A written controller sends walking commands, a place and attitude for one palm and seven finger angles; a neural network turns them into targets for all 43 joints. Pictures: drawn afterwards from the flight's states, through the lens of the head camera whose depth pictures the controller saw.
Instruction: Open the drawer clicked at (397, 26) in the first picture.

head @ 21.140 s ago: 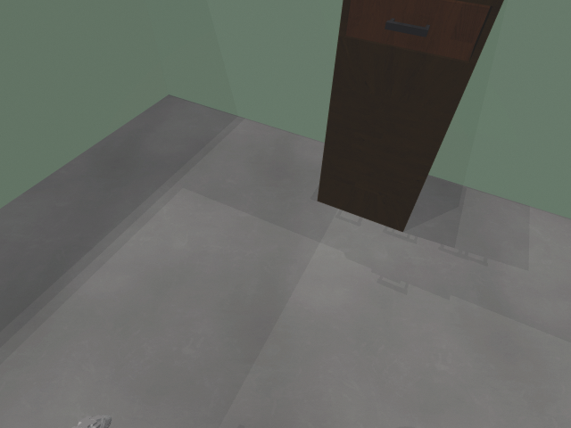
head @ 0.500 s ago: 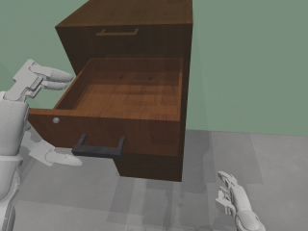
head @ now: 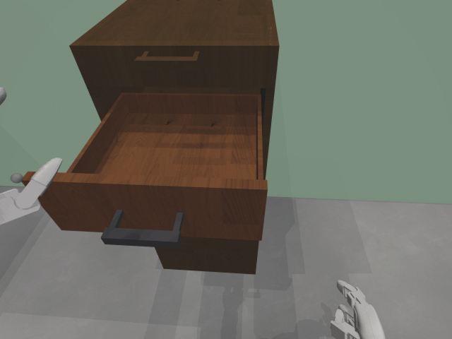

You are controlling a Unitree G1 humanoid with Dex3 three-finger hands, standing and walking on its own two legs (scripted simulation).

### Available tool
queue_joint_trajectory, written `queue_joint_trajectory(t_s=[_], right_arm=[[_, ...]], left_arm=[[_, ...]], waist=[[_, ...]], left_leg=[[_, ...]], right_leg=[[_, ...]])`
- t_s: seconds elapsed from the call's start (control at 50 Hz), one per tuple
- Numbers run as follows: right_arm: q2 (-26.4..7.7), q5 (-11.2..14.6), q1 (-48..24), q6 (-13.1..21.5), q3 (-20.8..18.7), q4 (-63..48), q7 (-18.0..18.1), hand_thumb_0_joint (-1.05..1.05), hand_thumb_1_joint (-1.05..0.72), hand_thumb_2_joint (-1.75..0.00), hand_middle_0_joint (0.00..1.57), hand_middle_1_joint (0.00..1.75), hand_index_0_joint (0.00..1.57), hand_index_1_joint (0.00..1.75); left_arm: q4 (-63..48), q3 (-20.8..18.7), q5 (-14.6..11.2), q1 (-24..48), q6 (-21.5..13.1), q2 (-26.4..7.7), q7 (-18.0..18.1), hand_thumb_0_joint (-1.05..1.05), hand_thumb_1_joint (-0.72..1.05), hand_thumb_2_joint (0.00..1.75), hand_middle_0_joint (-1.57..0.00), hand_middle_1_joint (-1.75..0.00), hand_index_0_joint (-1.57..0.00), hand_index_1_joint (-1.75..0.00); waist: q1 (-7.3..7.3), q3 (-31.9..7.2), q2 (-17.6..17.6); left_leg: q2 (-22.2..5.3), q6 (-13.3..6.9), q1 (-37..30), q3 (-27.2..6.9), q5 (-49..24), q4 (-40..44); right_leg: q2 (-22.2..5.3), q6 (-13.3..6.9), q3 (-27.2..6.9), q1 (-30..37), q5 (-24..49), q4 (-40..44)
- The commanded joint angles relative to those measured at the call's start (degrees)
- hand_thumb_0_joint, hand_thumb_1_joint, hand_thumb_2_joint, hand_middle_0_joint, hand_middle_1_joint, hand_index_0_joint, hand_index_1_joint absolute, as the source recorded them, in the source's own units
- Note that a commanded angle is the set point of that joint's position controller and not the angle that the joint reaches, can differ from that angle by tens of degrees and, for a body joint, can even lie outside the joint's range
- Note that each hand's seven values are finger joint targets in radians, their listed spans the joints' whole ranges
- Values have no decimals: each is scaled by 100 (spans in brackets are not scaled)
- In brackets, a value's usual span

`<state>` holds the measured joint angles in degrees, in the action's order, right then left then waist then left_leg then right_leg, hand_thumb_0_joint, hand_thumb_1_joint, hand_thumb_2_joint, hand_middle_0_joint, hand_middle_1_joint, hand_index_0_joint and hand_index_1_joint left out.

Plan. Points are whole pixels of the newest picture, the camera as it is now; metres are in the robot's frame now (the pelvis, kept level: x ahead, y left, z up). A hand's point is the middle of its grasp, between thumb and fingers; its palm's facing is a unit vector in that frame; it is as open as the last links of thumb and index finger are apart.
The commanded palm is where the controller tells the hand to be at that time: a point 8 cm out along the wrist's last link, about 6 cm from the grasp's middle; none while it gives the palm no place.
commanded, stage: draw the hand back to the body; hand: left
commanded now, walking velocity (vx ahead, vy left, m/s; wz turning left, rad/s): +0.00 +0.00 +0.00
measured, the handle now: (145, 227) +0.26 +0.17 +0.10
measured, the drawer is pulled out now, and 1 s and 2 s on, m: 0.30 0.30 0.30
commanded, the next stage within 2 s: step back with the hand held close in 0.36 s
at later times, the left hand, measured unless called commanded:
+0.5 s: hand out of the picture +0.17 +0.24 +0.29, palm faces +0.57 -0.76 -0.32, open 7.5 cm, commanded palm +0.12 +0.28 +0.29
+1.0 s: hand out of the picture +0.11 +0.25 +0.28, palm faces +0.55 -0.67 -0.49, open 7.4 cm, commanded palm +0.05 +0.30 +0.29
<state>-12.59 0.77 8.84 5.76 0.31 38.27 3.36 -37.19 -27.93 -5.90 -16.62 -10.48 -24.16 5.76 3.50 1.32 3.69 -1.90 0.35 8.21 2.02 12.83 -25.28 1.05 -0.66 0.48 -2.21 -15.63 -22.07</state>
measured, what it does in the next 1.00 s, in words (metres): shifts its weight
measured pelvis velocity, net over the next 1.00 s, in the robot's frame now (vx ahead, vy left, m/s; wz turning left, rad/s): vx -0.08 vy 0.02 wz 0.01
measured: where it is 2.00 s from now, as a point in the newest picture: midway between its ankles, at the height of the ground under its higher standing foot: outside the picture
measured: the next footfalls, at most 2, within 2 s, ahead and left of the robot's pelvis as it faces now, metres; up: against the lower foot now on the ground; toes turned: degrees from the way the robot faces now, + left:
left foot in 1.52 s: -0.07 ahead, +0.14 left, +0.00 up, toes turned +4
right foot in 1.84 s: -0.29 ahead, -0.10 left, +0.00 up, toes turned +0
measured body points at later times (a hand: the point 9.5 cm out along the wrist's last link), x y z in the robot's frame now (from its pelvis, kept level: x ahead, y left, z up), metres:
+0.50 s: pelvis -0.01 +0.00 +0.00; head -0.03 -0.02 +0.45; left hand +0.13 +0.28 +0.30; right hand +0.20 -0.21 -0.08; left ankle +0.01 +0.12 -0.74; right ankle -0.04 -0.11 -0.74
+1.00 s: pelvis -0.08 +0.02 -0.01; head -0.06 +0.02 +0.44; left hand +0.08 +0.28 +0.30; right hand +0.09 -0.23 -0.09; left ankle +0.01 +0.12 -0.74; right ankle -0.04 -0.11 -0.74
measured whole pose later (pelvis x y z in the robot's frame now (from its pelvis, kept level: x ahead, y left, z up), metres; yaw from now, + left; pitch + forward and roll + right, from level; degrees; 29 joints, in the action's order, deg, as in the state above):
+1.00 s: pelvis -0.08 +0.02 -0.01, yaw +0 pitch +0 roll -2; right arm -13.4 1.2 11.9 4.2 -1.1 33.4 3.4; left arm -43.5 -36.8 -3.4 -22.3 -14.4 -31.7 8.4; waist 0.4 1.5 1.3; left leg -1.8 -1.2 23.7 1.5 8.1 -31.3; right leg 0.9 0.4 1.0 -18.3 -12.1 -30.0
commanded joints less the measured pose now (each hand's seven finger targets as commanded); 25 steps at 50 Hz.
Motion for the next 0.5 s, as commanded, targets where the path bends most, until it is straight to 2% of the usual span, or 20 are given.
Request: queue_joint_trajectory(t_s=[0.0,0.02,0.04,0.08,0.14,0.18,0.24,0.3,0.34,0.38,0.44,0.46,0.48], right_arm=[[-561,16,-857,274,-176,-978,31,0,-90,-90,20,30,20,30],[-555,15,-873,276,-174,-989,31,0,-90,-90,20,30,20,30],[-568,13,-890,282,-176,-968,43,0,-90,-90,20,30,20,30],[-530,-6,-902,300,-151,-982,37,0,-90,-90,20,30,20,30],[-554,-22,-919,337,-148,-953,33,0,-90,-90,20,30,20,30],[-521,-43,-910,344,-127,-960,41,0,-90,-90,20,30,20,30],[-527,-23,-943,322,-133,-944,35,0,-90,-90,20,30,20,30],[-502,-25,-947,282,-112,-950,32,0,-90,-90,20,30,20,30],[-518,-14,-1001,282,-124,-959,35,0,-90,-90,20,30,20,30],[-513,-20,-981,282,-120,-976,24,0,-90,-90,20,30,20,30],[-532,-23,-1010,308,-136,-980,18,0,-90,-90,20,30,20,30],[-706,26,-869,222,-110,-1251,5,0,-90,-90,20,30,20,30],[-615,-1,-818,122,-104,-1105,29,0,-90,-90,20,30,20,30]], left_arm=[[-814,-571,-55,551,-179,-946,81,0,65,80,-22,-46,-22,-46],[-923,-553,-41,625,-174,-941,80,0,69,81,-22,-43,-22,-43],[-930,-669,-51,628,-158,-1094,99,0,73,82,-21,-41,-21,-41],[-1007,-473,-23,704,-140,-902,101,0,80,86,-21,-37,-21,-37],[-1182,-459,18,871,-117,-981,133,0,90,90,-20,-30,-20,-30],[-1105,-492,22,801,-92,-959,151,0,90,90,-20,-30,-20,-30],[-1051,-501,8,907,-61,-979,148,0,90,90,-20,-30,-20,-30],[-861,-496,-4,857,-28,-921,145,0,90,90,-20,-30,-20,-30],[-869,-497,-23,867,-21,-935,133,0,90,90,-20,-30,-20,-30],[-927,-467,-16,815,-35,-905,129,0,90,90,-20,-30,-20,-30],[-1099,-521,-10,743,-61,-987,137,0,90,90,-20,-30,-20,-30],[-1493,-1151,64,1246,-274,-1797,146,0,90,90,-20,-30,-20,-30],[-890,-910,75,796,-286,-1438,97,0,90,90,-20,-30,-20,-30]], waist=[[38,-570,-81],[33,-610,-2],[59,-609,90],[27,-580,81],[28,-631,256],[53,-623,64],[42,-534,152],[55,-486,-1],[65,-451,156],[68,-502,85],[97,-642,177],[-219,-289,-163],[-241,-341,-577]], left_leg=[[-20,-98,-656,-14,-1108,247],[-15,-95,-671,-18,-1115,239],[-11,-85,-679,-19,-1069,232],[-7,-94,-686,-29,-1066,219],[1,-75,-732,-59,-1099,201],[6,-83,-684,-87,-1131,214],[5,-63,-652,-88,-1045,214],[-2,-80,-624,-111,-927,257],[3,-75,-607,-97,-847,260],[-1,-81,-609,-119,-876,268],[11,-70,-647,-109,-951,229],[-111,-193,-290,-245,-887,-9],[-90,-194,-237,-301,-973,-162]], right_leg=[[-58,-21,201,-643,1356,394],[-65,-23,185,-628,1353,385],[-66,-45,168,-613,1336,406],[-77,-31,158,-671,1323,405],[-73,-65,137,-629,1344,408],[-74,-56,164,-605,1382,370],[-79,-71,149,-630,1312,419],[-82,-52,161,-661,1163,427],[-85,-61,143,-680,1095,473],[-94,-55,145,-641,1110,435],[-87,-69,138,-577,1212,413],[-423,-1,-378,-1405,1490,640],[-521,27,-276,-1393,1604,644]])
